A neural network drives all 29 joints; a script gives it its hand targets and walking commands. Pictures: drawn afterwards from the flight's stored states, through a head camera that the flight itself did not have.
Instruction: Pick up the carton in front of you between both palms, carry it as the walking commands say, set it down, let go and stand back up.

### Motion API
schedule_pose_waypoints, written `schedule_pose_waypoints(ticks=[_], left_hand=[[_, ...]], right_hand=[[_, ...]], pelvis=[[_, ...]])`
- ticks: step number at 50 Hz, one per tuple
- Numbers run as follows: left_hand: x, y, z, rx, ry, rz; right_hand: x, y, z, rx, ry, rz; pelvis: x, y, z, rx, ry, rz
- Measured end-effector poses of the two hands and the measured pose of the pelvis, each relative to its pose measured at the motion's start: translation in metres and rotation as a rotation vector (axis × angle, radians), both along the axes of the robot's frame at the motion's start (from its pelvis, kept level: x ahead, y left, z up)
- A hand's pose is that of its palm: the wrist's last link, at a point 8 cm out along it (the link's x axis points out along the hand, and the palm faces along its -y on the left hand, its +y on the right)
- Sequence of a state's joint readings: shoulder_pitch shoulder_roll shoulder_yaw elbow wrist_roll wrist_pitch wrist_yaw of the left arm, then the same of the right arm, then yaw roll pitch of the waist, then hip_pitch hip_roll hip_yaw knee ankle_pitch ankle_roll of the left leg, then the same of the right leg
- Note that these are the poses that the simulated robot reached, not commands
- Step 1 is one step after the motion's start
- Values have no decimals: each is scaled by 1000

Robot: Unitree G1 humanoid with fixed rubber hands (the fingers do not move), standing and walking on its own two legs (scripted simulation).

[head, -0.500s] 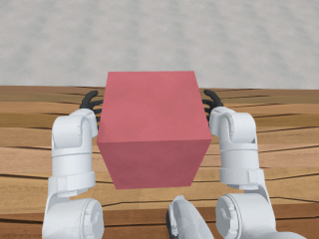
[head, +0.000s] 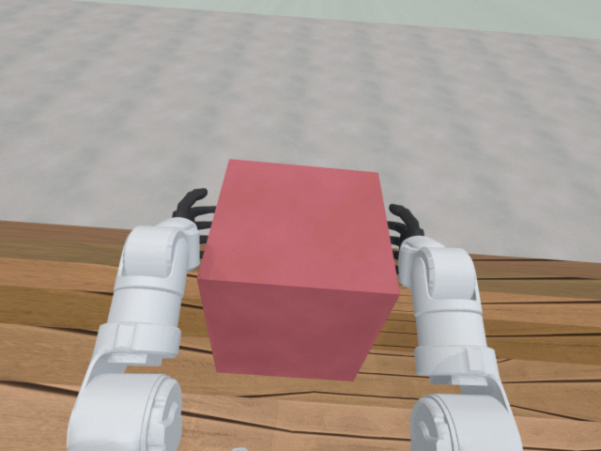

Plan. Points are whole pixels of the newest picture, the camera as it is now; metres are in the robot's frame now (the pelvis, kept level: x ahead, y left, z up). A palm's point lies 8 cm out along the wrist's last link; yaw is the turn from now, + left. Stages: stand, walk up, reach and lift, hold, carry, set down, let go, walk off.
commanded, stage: carry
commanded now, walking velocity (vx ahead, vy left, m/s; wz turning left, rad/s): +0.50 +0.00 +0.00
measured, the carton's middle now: (294, 275) +0.35 -0.01 +0.04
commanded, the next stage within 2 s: none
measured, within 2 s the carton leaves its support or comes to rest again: neither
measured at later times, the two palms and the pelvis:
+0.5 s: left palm (203, 187) +0.69 +0.19 -0.09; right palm (330, 178) +0.72 -0.11 -0.08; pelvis +0.36 +0.01 -0.20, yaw -2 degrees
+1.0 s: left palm (234, 160) +1.10 +0.16 -0.31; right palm (319, 166) +1.06 -0.14 -0.31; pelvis +0.73 +0.05 -0.39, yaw -2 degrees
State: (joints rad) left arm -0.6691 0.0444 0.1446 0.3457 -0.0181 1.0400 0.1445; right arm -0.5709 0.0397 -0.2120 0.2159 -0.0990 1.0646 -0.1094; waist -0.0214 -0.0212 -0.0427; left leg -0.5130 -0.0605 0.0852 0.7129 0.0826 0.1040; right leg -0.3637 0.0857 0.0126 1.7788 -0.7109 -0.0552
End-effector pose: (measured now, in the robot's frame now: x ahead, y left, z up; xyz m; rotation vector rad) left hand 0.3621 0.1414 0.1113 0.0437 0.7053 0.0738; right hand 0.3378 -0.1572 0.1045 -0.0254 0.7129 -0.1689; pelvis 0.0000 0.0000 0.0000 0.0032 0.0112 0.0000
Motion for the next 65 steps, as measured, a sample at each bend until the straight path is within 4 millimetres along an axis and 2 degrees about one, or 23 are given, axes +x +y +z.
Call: schedule_pose_waypoints(ticks=[5, 10, 15, 18, 20, 24, 28, 32, 36, 38, 40, 43, 46, 51, 54, 56, 58, 60, 65], left_hand=[[70, -15, -62, 12, 100, -66], [129, -14, -108, -16, 114, -57], [194, -3, -137, -48, 29, -12], [242, 5, -149, -40, -51, 18], [271, 18, -157, -26, -105, 65], [319, 43, -193, -18, -75, 123], [372, 48, -232, -19, 15, 120], [439, 44, -257, 24, 32, 71], [518, 41, -281, 53, -7, 33], [561, 36, -301, 40, -26, -3], [598, 29, -325, 22, -15, -34], [643, 20, -362, 17, 35, -57], [680, 18, -396, 2, 77, -54], [748, 21, -430, -20, 48, -24], [797, 21, -446, -42, -12, -3], [831, 21, -457, -36, -55, 13], [862, 25, -470, -13, -96, 49], [887, 34, -489, 3, -88, 83], [950, 42, -547, -5, 15, 106]], right_hand=[[46, -12, -64, 27, 100, -81], [108, -11, -102, 35, 110, -103], [192, -3, -118, 11, 25, -62], [253, 5, -130, 7, -51, -18], [297, 17, -141, 11, -103, 44], [365, 43, -174, -1, -75, 111], [415, 48, -218, 6, 16, 103], [469, 43, -254, 32, 32, 69], [532, 41, -291, 53, -6, 38], [563, 37, -309, 32, -26, 4], [588, 30, -330, 20, -15, -30], [624, 22, -366, 24, 36, -62], [662, 20, -394, 25, 77, -70], [743, 22, -419, 9, 48, -43], [799, 21, -429, -11, -13, -23], [840, 20, -441, -6, -55, -5], [883, 25, -458, 3, -94, 38], [920, 34, -478, 16, -87, 71], [990, 41, -536, 20, 16, 90]], pelvis=[[62, 24, -27, -6, 37, -30], [123, 32, -48, 0, 54, -41], [199, 26, -87, 6, 35, -27], [254, 20, -124, 16, 8, -37], [291, 15, -155, 14, -12, -41], [348, 6, -194, 0, -7, -41], [402, 5, -216, -22, 1, -35], [460, 16, -243, -10, 3, -46], [529, 33, -284, -26, -1, -47], [568, 40, -310, -27, -18, -33], [599, 45, -330, 0, -15, -29], [639, 53, -351, 6, 5, -29], [678, 55, -364, 16, 18, -41], [748, 48, -393, 10, 28, -31], [799, 38, -422, 24, 24, -25], [837, 31, -449, 31, 11, -29], [876, 24, -480, 29, -11, -40], [907, 18, -501, 11, -13, -44], [972, 7, -534, -17, 10, -49]])
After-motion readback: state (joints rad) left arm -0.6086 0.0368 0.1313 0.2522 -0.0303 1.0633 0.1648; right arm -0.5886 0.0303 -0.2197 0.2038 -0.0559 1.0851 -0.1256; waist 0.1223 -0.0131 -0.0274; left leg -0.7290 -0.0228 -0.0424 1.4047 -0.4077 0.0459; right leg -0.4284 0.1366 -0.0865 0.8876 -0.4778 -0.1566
